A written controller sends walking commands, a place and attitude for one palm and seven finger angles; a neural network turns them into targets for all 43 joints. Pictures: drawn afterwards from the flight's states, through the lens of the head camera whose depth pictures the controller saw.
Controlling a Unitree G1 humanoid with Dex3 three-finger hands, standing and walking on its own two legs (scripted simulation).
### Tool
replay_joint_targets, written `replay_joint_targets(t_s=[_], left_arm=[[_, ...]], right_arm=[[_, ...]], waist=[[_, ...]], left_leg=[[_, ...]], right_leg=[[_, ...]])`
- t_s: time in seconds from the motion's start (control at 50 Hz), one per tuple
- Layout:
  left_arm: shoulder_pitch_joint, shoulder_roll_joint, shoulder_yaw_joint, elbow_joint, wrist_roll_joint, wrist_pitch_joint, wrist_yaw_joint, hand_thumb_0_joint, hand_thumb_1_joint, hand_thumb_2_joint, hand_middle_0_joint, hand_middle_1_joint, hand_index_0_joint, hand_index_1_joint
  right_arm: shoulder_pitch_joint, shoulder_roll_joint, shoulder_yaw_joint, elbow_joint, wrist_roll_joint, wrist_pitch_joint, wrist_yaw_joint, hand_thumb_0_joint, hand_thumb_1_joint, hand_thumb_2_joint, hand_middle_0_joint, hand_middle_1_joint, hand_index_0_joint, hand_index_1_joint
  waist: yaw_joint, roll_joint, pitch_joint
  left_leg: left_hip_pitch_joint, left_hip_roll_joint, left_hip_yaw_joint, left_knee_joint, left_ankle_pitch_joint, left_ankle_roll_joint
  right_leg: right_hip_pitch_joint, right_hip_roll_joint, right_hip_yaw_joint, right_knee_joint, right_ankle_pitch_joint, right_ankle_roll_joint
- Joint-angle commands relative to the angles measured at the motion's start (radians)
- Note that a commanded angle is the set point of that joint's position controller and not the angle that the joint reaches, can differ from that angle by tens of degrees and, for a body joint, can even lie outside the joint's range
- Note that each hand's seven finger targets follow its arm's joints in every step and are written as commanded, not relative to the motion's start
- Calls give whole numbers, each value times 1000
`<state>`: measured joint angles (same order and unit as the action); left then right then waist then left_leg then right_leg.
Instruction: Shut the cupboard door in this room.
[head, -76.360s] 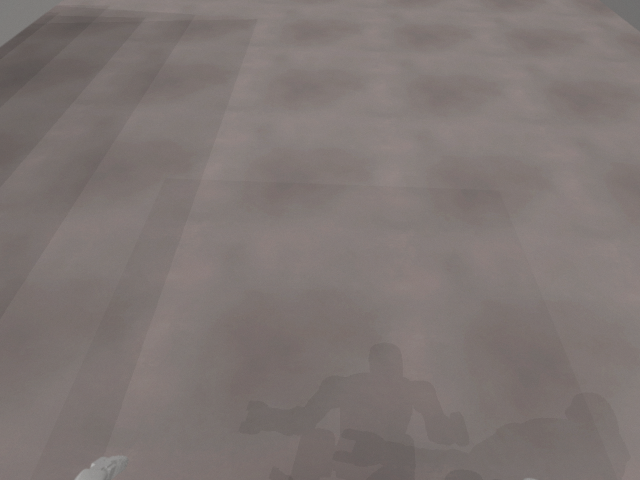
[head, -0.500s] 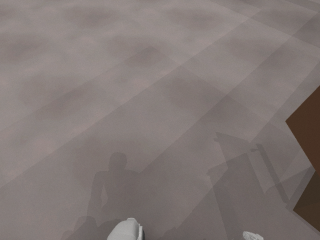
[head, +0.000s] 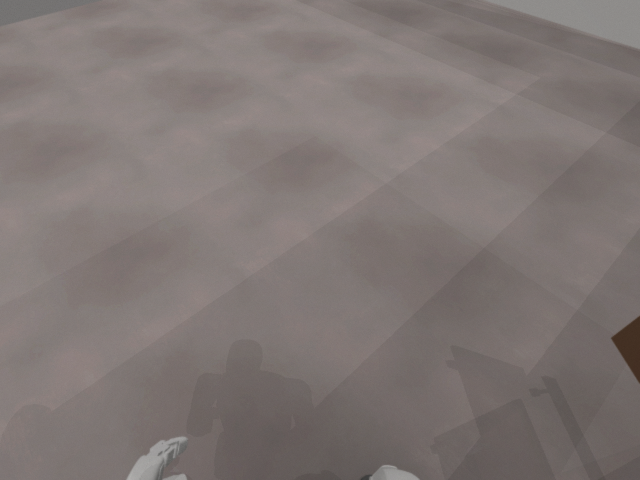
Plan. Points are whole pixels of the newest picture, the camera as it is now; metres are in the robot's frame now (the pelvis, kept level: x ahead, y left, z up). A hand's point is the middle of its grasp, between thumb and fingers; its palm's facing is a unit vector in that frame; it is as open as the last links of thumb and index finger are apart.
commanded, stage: walk to a spot facing it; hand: left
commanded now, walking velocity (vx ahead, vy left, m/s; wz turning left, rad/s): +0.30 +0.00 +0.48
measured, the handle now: out of the picture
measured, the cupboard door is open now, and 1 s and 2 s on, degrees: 54 54 54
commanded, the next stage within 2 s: turn to face it in 0.26 s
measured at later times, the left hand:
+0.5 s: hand out of the picture +0.10 +0.21 -0.19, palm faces +0.30 -0.93 -0.19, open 7.3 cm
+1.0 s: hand (175, 401) +0.26 +0.23 -0.15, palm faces +0.04 -0.96 -0.26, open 7.4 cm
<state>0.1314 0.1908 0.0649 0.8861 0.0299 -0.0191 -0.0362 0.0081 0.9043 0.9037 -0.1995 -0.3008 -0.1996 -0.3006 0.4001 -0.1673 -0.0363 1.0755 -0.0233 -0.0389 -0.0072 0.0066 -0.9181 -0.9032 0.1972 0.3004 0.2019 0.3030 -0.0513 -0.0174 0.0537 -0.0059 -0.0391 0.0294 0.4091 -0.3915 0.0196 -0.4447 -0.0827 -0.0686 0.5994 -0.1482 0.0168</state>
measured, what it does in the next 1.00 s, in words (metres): walks ahead: right foot, then left foot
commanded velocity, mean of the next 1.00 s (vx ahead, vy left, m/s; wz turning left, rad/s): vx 0.04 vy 0.00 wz -0.21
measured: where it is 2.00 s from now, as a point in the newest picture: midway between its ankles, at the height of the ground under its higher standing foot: (298, 479)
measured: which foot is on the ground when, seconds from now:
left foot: down 0.00-0.02, up 0.04-0.44, down 0.46-0.86, up 0.88-1.00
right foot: up 0.00-0.00, down 0.02-0.46, up 0.48-0.84, down 0.86-1.00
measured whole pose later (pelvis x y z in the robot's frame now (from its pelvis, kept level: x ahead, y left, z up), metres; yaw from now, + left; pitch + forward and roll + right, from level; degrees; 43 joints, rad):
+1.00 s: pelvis +0.22 +0.04 +0.00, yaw -3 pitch +1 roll +1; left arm 0.27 0.17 0.08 0.92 0.03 0.03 0.01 0.01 0.90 0.90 -0.20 -0.30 -0.20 -0.30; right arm 0.16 -0.24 -0.07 0.96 -0.01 0.07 -0.02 0.01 -0.91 -0.90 0.19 0.30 0.20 0.30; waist 0.02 0.03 0.07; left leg -0.49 0.04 0.07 1.04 -0.44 -0.05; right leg -0.29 0.00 -0.01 0.56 -0.28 -0.03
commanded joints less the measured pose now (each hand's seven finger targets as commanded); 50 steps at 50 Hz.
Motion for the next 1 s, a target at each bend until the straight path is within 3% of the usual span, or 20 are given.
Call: replay_joint_targets(t_s=[0.0,0.04,0.08,0.12,0.3,0.36,0.4,0.42,0.44,0.46,0.5,0.54,0.6,0.78,0.8,0.82,0.84,0.86,0.9,0.98], left_arm=[[453,278,74,70,10,-42,31,0,900,900,-200,-300,-200,-300],[294,203,58,31,0,-34,45,0,900,900,-200,-300,-200,-300],[171,108,30,0,-2,-44,50,0,900,900,-200,-300,-200,-300],[155,75,22,9,0,-55,51,0,900,900,-200,-300,-200,-300],[212,127,26,40,-6,-55,54,0,900,900,-200,-300,-200,-300],[225,151,28,45,-2,-47,57,0,900,900,-200,-300,-200,-300],[216,140,16,51,-10,-38,63,0,900,900,-200,-300,-200,-300],[263,102,4,48,-14,-26,65,0,900,900,-200,-300,-200,-300],[330,52,-13,49,-27,-16,70,0,900,900,-200,-300,-200,-300],[289,67,-22,35,-15,-6,79,0,900,900,-200,-300,-200,-300],[263,48,-22,72,-18,17,79,0,900,900,-200,-300,-200,-300],[233,50,-11,82,-11,37,58,0,900,900,-200,-300,-200,-300],[271,38,4,82,-4,66,42,0,900,900,-200,-300,-200,-300],[255,39,35,7,1,60,23,0,900,900,-200,-300,-200,-300],[281,60,39,10,3,57,24,0,900,900,-200,-300,-200,-300],[281,114,48,-1,8,45,30,0,900,900,-200,-300,-200,-300],[260,203,60,-11,15,35,38,0,900,900,-200,-300,-200,-300],[287,229,61,-13,3,33,46,0,900,900,-200,-300,-200,-300],[198,201,61,-15,0,32,59,0,900,900,-200,-300,-200,-300],[158,185,55,-35,-2,32,58,0,900,900,-200,-300,-200,-300]], right_arm=[[46,-70,-20,-85,23,-37,-4,0,-900,-900,200,300,200,300],[-30,-104,-38,-90,6,-23,1,0,-900,-900,200,300,200,300],[-75,-65,-32,-84,1,-4,14,0,-900,-900,200,300,200,300],[-28,-29,-28,-67,-3,20,23,0,-900,-900,200,300,200,300],[-226,-26,-12,-175,-2,46,53,0,-900,-900,200,300,200,300],[-240,-39,-9,-194,-2,34,48,0,-900,-900,200,300,200,300],[-99,-80,-12,-146,-8,23,35,0,-900,-900,200,300,200,300],[-3,-174,-27,-123,-18,12,27,0,-900,-900,200,300,200,300],[48,-265,-42,-114,-10,11,9,0,-900,-900,200,300,200,300],[37,-270,-34,-116,-3,22,-3,0,-900,-900,200,300,200,300],[-126,-233,-22,-151,-2,18,-24,0,-900,-900,200,300,200,300],[-234,-181,-4,-173,-9,24,-26,0,-900,-900,200,300,200,300],[-291,-200,-15,-186,-9,43,-23,0,-900,-900,200,300,200,300],[-284,-205,-54,-186,-2,59,-18,0,-900,-900,200,300,200,300],[-294,-196,-55,-191,3,60,-16,0,-900,-900,200,300,200,300],[-287,-157,-53,-203,8,63,-11,0,-900,-900,200,300,200,300],[-296,-89,-41,-234,12,64,-5,0,-900,-900,200,300,200,300],[-344,-100,-34,-261,7,73,-9,0,-900,-900,200,300,200,300],[-323,-124,-42,-248,8,72,-15,0,-900,-900,200,300,200,300],[-270,-113,-33,-222,8,62,-15,0,-900,-900,200,300,200,300]], waist=[[192,-347,-234],[142,-212,-122],[73,-43,-21],[35,-90,-17],[54,-110,-20],[54,-117,-48],[-15,-72,-112],[-27,121,-216],[-30,342,-315],[-39,190,-276],[1,283,-224],[41,164,-74],[64,142,-49],[79,113,-76],[98,84,-72],[104,-63,-65],[109,-281,-36],[143,-223,-42],[93,-230,-51],[80,-111,-140]], left_leg=[[-563,-49,15,672,-157,44],[-667,59,-94,932,-74,45],[-602,124,-93,893,73,24],[-565,129,-61,824,116,5],[-602,120,65,409,165,-26],[-460,83,79,278,156,1],[-174,61,73,114,356,11],[53,220,-103,101,670,60],[191,459,-338,71,1022,188],[100,480,-292,51,993,219],[-33,470,-258,-39,667,187],[-239,416,-144,-102,406,154],[-327,404,-81,-159,106,130],[-288,398,42,-22,62,87],[-318,362,86,54,59,55],[-367,269,151,207,9,0],[-522,119,200,409,-172,-57],[-558,85,72,587,-230,-61],[-651,98,-37,734,-105,-66],[-558,95,-14,589,-35,-90]], right_leg=[[750,-379,540,-307,-146,-172],[541,-389,523,-383,-289,-202],[292,-315,242,-398,-182,-158],[236,-261,84,-403,-41,-126],[412,-259,-150,-288,477,-111],[414,-278,-132,-191,554,-106],[312,-213,-158,-26,448,-67],[167,-112,-167,168,85,-16],[19,5,-122,387,-544,18],[39,23,-15,474,-582,-12],[-3,-2,75,521,-490,-3],[40,-16,69,466,-397,-1],[79,8,24,383,-329,0],[173,56,-37,36,-140,-6],[216,47,-3,-53,-68,-18],[226,-41,169,-192,-13,-65],[264,-237,443,-303,130,-165],[236,-300,540,-341,181,-246],[314,-235,485,-294,213,-249],[387,-157,339,-217,341,-210]])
